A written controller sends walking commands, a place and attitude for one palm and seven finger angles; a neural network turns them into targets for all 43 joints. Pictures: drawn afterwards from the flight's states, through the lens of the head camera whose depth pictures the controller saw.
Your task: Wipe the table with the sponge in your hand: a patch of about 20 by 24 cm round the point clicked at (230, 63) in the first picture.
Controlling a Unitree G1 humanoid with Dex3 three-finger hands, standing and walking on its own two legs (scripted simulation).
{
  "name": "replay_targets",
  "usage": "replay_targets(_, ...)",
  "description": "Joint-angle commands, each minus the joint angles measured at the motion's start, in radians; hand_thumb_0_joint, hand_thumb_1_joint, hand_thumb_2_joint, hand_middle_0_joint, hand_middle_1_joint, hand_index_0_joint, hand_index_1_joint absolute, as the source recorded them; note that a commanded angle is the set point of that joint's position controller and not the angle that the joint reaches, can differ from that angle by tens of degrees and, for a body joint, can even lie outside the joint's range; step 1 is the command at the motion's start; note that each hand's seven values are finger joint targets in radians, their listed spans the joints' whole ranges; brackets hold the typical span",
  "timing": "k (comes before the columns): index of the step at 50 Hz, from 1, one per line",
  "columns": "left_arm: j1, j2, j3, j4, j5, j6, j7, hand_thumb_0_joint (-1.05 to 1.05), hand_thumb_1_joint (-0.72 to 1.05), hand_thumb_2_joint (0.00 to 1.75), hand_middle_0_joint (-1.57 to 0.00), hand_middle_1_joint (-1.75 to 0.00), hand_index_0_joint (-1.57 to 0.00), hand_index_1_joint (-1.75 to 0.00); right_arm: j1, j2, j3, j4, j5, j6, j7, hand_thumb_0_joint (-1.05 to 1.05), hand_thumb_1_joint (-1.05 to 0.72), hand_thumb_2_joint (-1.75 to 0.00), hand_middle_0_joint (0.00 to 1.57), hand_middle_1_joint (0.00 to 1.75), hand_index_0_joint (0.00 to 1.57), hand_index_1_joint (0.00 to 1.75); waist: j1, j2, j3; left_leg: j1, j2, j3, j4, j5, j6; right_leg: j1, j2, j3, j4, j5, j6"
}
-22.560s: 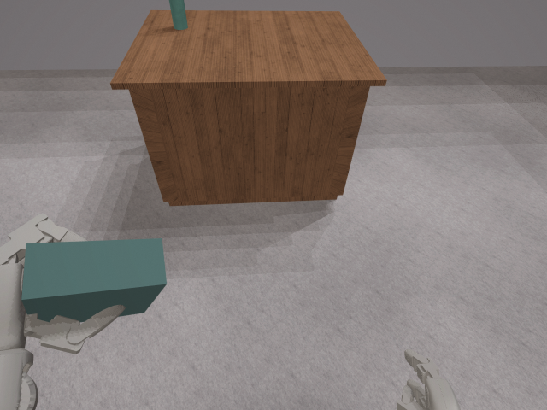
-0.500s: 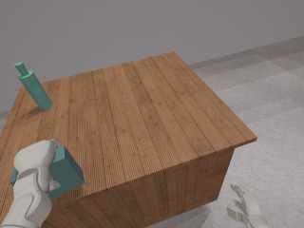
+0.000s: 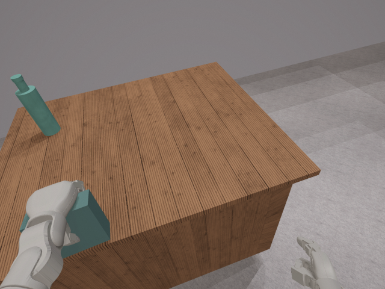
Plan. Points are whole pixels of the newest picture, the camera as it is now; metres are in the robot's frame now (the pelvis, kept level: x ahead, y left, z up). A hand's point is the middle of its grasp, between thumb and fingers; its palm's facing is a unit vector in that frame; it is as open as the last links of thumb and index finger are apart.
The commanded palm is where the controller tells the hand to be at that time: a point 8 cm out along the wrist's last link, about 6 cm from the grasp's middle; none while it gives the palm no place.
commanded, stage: lower the sponge onto the table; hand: left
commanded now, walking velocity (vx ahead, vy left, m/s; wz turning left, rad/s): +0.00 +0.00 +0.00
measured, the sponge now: (74, 231) +0.21 +0.31 +0.00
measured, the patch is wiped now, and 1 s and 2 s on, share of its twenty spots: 0.00 0.10 0.40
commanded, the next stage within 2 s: wipe forward along the first lane in 0.64 s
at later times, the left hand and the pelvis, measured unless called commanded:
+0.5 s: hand (78, 213) +0.24 +0.30 +0.03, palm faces -0.11 -0.08 -0.99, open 9.5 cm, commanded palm +0.23 +0.31 +0.11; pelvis +0.00 +0.01 +0.00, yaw +0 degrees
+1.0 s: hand (76, 204) +0.27 +0.32 +0.03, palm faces -0.09 -0.06 -0.99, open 9.6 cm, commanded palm +0.26 +0.32 +0.09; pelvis +0.01 +0.00 +0.00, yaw +1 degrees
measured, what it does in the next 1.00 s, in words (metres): stands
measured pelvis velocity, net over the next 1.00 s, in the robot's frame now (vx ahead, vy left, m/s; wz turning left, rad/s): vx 0.01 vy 0.00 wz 0.01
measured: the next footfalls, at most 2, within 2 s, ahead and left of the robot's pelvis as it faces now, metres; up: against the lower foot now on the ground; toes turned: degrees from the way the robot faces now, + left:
none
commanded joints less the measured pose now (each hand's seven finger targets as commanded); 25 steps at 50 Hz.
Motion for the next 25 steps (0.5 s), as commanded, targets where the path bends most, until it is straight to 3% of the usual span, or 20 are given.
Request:
replay_targets(1,-0.289,0.315,0.223,-0.312,0.074,-0.217,0.101,0.00,0.10,1.30,-1.20,-1.60,-1.20,-1.60,-0.143,-0.081,-0.044,-0.159,-0.025,-0.085,-0.021,0.00,-0.90,-0.90,0.20,0.30,0.20,0.30,0.019,-0.049,-0.193,0.056,-0.033,-0.041,-0.037,0.111,0.046,0.026,0.003,0.101,-0.087,0.052,-0.019)
replay_targets(2,-0.300,0.370,0.274,-0.370,0.093,-0.244,0.133,0.00,0.10,1.30,-1.20,-1.60,-1.20,-1.60,-0.145,-0.081,-0.046,-0.163,-0.030,-0.089,-0.020,0.00,-0.90,-0.90,0.20,0.30,0.20,0.30,0.038,0.018,-0.211,0.062,-0.033,-0.052,-0.040,0.124,0.040,0.031,0.010,0.128,-0.083,0.057,-0.033)
replay_targets(3,-0.269,0.331,0.271,-0.352,0.100,-0.256,0.170,0.00,0.10,1.30,-1.20,-1.60,-1.20,-1.60,-0.135,-0.067,-0.048,-0.158,-0.031,-0.093,-0.017,0.00,-0.90,-0.90,0.20,0.30,0.20,0.30,0.041,0.030,-0.217,0.051,-0.030,-0.043,-0.038,0.141,0.035,0.039,0.006,0.104,-0.067,0.066,-0.033)
replay_targets(4,-0.243,0.339,0.304,-0.317,0.106,-0.255,0.205,0.00,0.10,1.30,-1.20,-1.60,-1.20,-1.60,-0.126,-0.073,-0.057,-0.144,-0.031,-0.092,-0.012,0.00,-0.90,-0.90,0.20,0.30,0.20,0.30,0.047,0.042,-0.207,0.037,-0.025,-0.039,-0.036,0.155,0.028,0.035,0.009,0.111,-0.064,0.083,-0.040)
replay_targets(7,-0.235,0.307,0.306,-0.286,0.094,-0.181,0.270,0.00,0.10,1.30,-1.20,-1.60,-1.20,-1.60,-0.152,-0.078,-0.063,-0.146,-0.022,-0.074,0.006,0.00,-0.90,-0.90,0.20,0.30,0.20,0.30,0.057,0.047,-0.201,0.016,-0.023,-0.041,-0.046,0.158,0.014,0.037,0.010,0.132,-0.066,0.084,-0.048)
replay_targets(8,-0.220,0.259,0.269,-0.228,0.079,-0.142,0.280,0.00,0.10,1.30,-1.20,-1.60,-1.20,-1.60,-0.150,-0.080,-0.064,-0.140,-0.015,-0.071,0.010,0.00,-0.90,-0.90,0.20,0.30,0.20,0.30,0.050,-0.004,-0.202,-0.002,-0.017,-0.028,-0.044,0.149,0.013,0.036,0.001,0.112,-0.061,0.078,-0.038)
replay_targets(11,-0.184,0.180,0.178,-0.132,0.030,-0.032,0.252,0.00,0.10,1.30,-1.20,-1.60,-1.20,-1.60,-0.181,-0.096,-0.060,-0.130,0.000,-0.052,0.012,0.00,-0.90,-0.90,0.20,0.30,0.20,0.30,0.033,-0.073,-0.170,-0.021,-0.018,-0.019,-0.054,0.115,0.014,0.029,-0.004,0.093,-0.081,0.061,-0.021)
replay_targets(12,-0.209,0.183,0.157,-0.127,0.029,-0.005,0.228,0.00,0.10,1.30,-1.20,-1.60,-1.20,-1.60,-0.201,-0.100,-0.053,-0.139,0.008,-0.051,0.010,0.00,-0.90,-0.90,0.20,0.30,0.20,0.30,0.020,-0.074,-0.158,-0.019,-0.020,-0.025,-0.064,0.096,0.015,0.025,-0.002,0.103,-0.089,0.038,-0.022)
replay_targets(14,-0.255,0.131,0.056,-0.115,0.033,0.029,0.174,0.00,0.10,1.30,-1.20,-1.60,-1.20,-1.60,-0.204,-0.101,-0.044,-0.142,0.015,-0.046,0.001,0.00,-0.90,-0.90,0.20,0.30,0.20,0.30,-0.011,-0.086,-0.145,-0.018,-0.023,-0.029,-0.069,0.066,0.024,0.008,-0.004,0.077,-0.091,0.018,-0.014)
replay_targets(16,-0.309,0.116,0.009,-0.126,0.043,0.014,0.131,0.00,0.10,1.30,-1.20,-1.60,-1.20,-1.60,-0.195,-0.100,-0.040,-0.151,0.013,-0.052,-0.007,0.00,-0.90,-0.90,0.20,0.30,0.20,0.30,-0.027,-0.087,-0.147,-0.007,-0.027,-0.040,-0.067,0.034,0.033,-0.009,-0.003,0.068,-0.093,-0.009,-0.012)
replay_targets(17,-0.357,0.149,0.023,-0.165,0.051,-0.012,0.115,0.00,0.10,1.30,-1.20,-1.60,-1.20,-1.60,-0.197,-0.100,-0.036,-0.160,0.009,-0.063,-0.013,0.00,-0.90,-0.90,0.20,0.30,0.20,0.30,-0.031,-0.088,-0.168,0.014,-0.026,-0.045,-0.063,0.033,0.038,-0.009,0.002,0.085,-0.093,-0.009,-0.015)
replay_targets(19,-0.353,0.168,0.050,-0.181,0.069,-0.085,0.111,0.00,0.10,1.30,-1.20,-1.60,-1.20,-1.60,-0.161,-0.090,-0.041,-0.153,-0.004,-0.079,-0.015,0.00,-0.90,-0.90,0.20,0.30,0.20,0.30,-0.023,-0.082,-0.199,0.028,-0.026,-0.052,-0.049,0.053,0.044,-0.005,0.005,0.066,-0.075,0.007,-0.016)
replay_targets(21,-0.362,0.201,0.098,-0.214,0.091,-0.158,0.135,0.00,0.10,1.30,-1.20,-1.60,-1.20,-1.60,-0.138,-0.084,-0.048,-0.148,-0.016,-0.086,-0.017,0.00,-0.90,-0.90,0.20,0.30,0.20,0.30,-0.010,-0.069,-0.211,0.034,-0.023,-0.061,-0.046,0.062,0.042,-0.014,0.013,0.065,-0.061,0.012,-0.019)
replay_targets(22,-0.389,0.247,0.140,-0.269,0.108,-0.188,0.155,0.00,0.10,1.30,-1.20,-1.60,-1.20,-1.60,-0.140,-0.083,-0.048,-0.158,-0.021,-0.090,-0.018,0.00,-0.90,-0.90,0.20,0.30,0.20,0.30,0.007,-0.027,-0.238,0.039,-0.020,-0.068,-0.051,0.072,0.037,-0.001,0.020,0.085,-0.053,0.022,-0.027)
replay_targets(23,-0.371,0.218,0.136,-0.252,0.119,-0.206,0.183,0.00,0.10,1.30,-1.20,-1.60,-1.20,-1.60,-0.126,-0.071,-0.049,-0.153,-0.023,-0.094,-0.015,0.00,-0.90,-0.90,0.20,0.30,0.20,0.30,0.011,-0.007,-0.239,0.037,-0.017,-0.068,-0.047,0.089,0.033,-0.005,0.017,0.067,-0.036,0.029,-0.027)
replay_targets(25,-0.303,0.206,0.174,-0.195,0.113,-0.207,0.229,0.00,0.10,1.30,-1.20,-1.60,-1.20,-1.60,-0.113,-0.077,-0.060,-0.138,-0.019,-0.087,-0.006,0.00,-0.90,-0.90,0.20,0.30,0.20,0.30,0.019,-0.022,-0.207,0.009,-0.011,-0.064,-0.048,0.114,0.018,-0.017,0.022,0.061,-0.033,0.053,-0.031)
